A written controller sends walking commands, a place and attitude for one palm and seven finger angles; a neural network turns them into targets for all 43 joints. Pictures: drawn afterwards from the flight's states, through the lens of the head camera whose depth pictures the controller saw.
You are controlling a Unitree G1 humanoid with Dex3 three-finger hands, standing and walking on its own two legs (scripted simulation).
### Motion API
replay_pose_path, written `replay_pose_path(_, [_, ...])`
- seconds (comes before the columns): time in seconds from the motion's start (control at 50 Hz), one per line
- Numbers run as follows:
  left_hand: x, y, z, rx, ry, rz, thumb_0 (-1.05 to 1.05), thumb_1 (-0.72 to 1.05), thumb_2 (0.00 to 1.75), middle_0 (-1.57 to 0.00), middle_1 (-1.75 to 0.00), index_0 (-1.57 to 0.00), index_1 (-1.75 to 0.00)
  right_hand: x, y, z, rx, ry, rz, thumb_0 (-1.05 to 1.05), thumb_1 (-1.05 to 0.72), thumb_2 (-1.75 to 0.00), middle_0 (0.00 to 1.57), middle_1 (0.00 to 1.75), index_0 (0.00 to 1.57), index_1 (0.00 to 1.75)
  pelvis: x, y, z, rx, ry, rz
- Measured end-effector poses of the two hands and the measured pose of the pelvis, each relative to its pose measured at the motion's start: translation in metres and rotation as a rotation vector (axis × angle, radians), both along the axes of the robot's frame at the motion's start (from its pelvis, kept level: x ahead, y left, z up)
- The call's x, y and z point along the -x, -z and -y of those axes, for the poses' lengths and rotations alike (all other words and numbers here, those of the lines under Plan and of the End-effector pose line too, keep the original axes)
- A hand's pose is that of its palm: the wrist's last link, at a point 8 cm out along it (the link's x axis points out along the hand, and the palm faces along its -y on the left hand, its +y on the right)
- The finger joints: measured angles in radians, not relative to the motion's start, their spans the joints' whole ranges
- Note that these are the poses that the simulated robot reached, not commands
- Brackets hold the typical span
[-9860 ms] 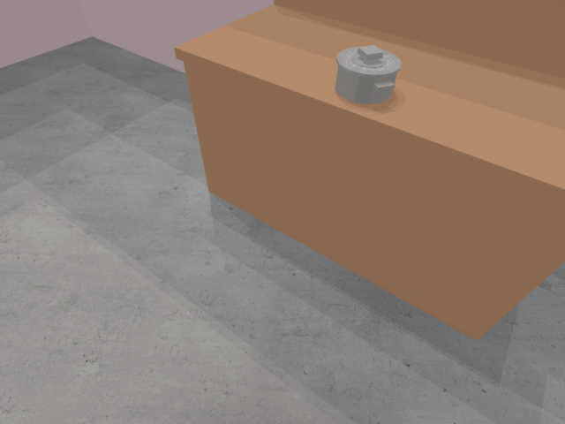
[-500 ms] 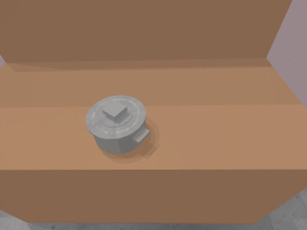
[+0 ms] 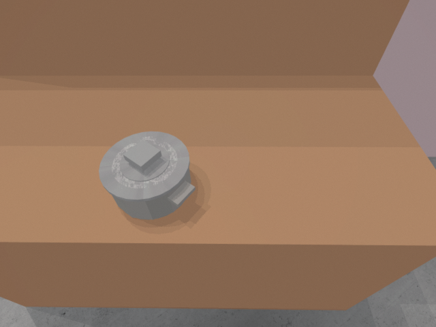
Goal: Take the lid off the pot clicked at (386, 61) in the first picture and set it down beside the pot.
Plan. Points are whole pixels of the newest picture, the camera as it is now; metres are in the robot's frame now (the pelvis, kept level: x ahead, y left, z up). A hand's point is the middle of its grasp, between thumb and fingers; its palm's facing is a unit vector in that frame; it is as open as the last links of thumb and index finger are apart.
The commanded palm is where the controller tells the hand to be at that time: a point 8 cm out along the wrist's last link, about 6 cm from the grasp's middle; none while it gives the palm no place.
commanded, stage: look again from close up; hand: left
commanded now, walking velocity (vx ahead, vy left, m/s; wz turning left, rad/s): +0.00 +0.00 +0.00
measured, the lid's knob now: (142, 155) +0.41 +0.18 +0.08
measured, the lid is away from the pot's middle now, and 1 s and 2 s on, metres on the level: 0.00 0.00 0.00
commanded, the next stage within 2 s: shuffle to correct the standing spot in 0.48 s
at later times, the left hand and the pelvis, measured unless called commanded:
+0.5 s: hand out of the picture -0.02 +0.16 -0.17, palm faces +0.01 -0.98 -0.19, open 7.3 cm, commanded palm none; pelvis -0.01 +0.00 +0.00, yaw +0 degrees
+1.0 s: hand out of the picture -0.03 +0.21 -0.18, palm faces +0.00 -0.97 -0.23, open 7.4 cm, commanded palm none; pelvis -0.05 +0.03 +0.00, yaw -1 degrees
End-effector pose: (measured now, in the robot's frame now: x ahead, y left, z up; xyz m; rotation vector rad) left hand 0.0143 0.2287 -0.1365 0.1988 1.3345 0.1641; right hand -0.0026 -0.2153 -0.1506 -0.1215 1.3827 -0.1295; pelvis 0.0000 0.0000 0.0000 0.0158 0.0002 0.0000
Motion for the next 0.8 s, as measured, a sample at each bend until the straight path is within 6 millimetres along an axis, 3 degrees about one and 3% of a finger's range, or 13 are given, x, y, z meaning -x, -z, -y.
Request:
replay_pose_path(0.26, [0.019,0.003,0.012,0.024,-0.013,-0.041,0.00,0.92,0.89,-0.20,-0.30,-0.20,-0.30,0.008,-0.003,0.003,0.001,0.004,-0.022,0.00,-0.92,-0.90,0.20,0.30,0.20,0.30,0.004,-0.002,0.006,0.005,0.000,0.006])
replay_pose_path(0.5, [0.035,0.006,0.015,0.050,-0.020,-0.070,0.00,0.92,0.89,-0.20,-0.30,-0.20,-0.30,0.023,-0.005,-0.007,-0.005,0.013,-0.045,0.00,-0.91,-0.90,0.20,0.30,0.20,0.30,0.009,-0.002,0.002,0.009,0.002,0.007])
replay_pose_path(0.66, [0.041,0.008,0.012,0.059,-0.020,-0.078,0.00,0.91,0.89,-0.20,-0.30,-0.20,-0.30,0.032,-0.005,-0.017,-0.011,0.025,-0.055,0.00,-0.91,-0.90,0.20,0.30,0.20,0.30,0.013,-0.002,-0.004,0.009,0.007,0.007])
replay_pose_path(0.8, [0.042,0.007,-0.004,0.029,-0.026,-0.056,0.00,0.91,0.89,-0.20,-0.30,-0.20,-0.30,0.037,-0.002,-0.020,-0.004,0.031,-0.046,0.00,-0.92,-0.90,0.20,0.30,0.20,0.30,0.025,0.001,-0.013,0.002,0.012,0.004])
